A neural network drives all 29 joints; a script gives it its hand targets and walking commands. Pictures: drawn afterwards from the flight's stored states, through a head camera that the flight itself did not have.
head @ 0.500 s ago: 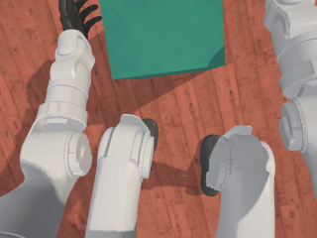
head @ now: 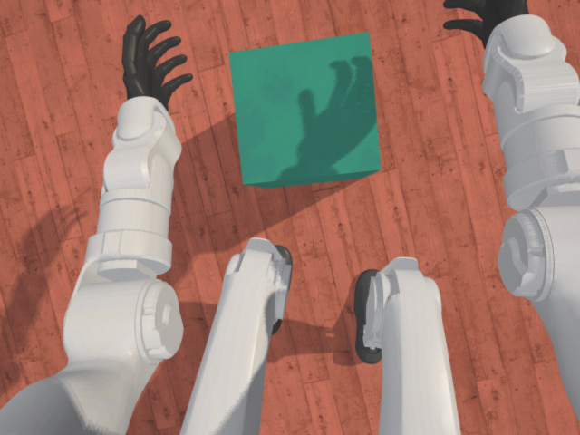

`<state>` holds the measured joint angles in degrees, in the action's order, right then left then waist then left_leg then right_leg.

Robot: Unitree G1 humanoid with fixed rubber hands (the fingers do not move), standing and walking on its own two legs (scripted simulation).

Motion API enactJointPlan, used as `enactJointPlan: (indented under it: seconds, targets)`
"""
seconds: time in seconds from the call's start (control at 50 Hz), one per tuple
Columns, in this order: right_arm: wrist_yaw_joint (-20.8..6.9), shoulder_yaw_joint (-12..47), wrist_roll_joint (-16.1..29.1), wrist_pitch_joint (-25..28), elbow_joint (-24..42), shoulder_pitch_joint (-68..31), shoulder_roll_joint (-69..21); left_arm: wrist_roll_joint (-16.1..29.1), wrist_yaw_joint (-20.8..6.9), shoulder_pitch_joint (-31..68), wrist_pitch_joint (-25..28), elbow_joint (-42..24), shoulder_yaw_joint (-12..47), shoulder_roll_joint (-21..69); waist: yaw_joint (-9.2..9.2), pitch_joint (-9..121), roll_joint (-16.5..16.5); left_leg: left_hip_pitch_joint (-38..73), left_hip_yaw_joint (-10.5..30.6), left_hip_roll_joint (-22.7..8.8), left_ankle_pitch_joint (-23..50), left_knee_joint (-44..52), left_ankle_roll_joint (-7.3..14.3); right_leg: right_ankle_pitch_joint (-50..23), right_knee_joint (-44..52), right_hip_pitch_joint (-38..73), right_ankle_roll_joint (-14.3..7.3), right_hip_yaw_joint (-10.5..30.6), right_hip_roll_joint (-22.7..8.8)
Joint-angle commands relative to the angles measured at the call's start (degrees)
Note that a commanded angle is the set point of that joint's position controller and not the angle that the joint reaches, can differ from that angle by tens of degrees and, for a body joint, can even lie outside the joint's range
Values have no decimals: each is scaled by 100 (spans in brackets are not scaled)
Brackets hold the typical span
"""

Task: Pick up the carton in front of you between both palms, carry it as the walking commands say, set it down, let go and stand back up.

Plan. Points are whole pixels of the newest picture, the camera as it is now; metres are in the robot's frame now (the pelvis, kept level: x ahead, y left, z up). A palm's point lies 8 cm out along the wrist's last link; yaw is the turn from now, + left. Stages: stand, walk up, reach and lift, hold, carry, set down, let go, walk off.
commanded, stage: set down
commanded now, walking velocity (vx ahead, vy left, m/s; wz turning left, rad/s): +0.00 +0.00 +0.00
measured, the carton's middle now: (307, 126) +0.50 +0.06 -0.37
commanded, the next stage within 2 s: let go in 0.42 s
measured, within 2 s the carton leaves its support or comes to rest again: neither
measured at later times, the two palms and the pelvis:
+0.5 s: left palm (48, 48) +0.47 +0.23 +0.04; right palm out of the picture +0.57 -0.16 +0.04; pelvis +0.02 +0.00 +0.13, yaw -1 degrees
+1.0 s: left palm out of the picture +0.35 +0.25 +0.16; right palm out of the picture +0.41 -0.19 +0.14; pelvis +0.09 +0.02 +0.24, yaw -2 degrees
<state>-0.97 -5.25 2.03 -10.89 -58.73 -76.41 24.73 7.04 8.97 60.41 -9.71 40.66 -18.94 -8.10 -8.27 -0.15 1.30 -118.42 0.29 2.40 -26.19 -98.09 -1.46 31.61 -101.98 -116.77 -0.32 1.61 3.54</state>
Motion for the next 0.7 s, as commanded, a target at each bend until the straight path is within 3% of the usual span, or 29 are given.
enactJointPlan:
  seconds: [0.0, 0.38, 0.48, 0.6, 0.68]
  targets:
    - [-25, -134, -85, 8, 872, -1620, 582, -11, -52, 931, 21, -821, -83, -670, -221, 6598, 902, 3692, -556, 162, 2037, 1040, -239, -1711, 1296, 3846, 3, -236, 163]
    - [-231, -466, -427, 51, 714, -896, 215, -454, -383, 246, 105, -734, -380, -454, -250, 5843, 798, 4715, -492, 100, 2368, 3185, -240, -2407, 3472, 5489, 111, 24, 94]
    - [-153, -709, -702, 142, 687, -269, -10, -693, -571, -210, 223, -685, -386, -352, -97, 5939, 683, 5263, -462, 88, 2626, 3631, -235, -2807, 3992, 5955, 131, 60, 81]
    - [302, -911, -982, 242, 1612, 1496, -767, -1067, -998, -1628, 417, -1055, -128, -532, 38, 6391, 541, 6330, -431, 125, 3190, 4157, -101, -3753, 4564, 7123, 223, 100, 90]
    - [569, -852, -943, 357, 2560, 2500, -1034, -1138, -1282, -2449, 483, -1393, 191, -784, 52, 5665, 316, 7257, -308, 93, 3070, 4636, 15, -3255, 5140, 7296, 247, 61, 91]
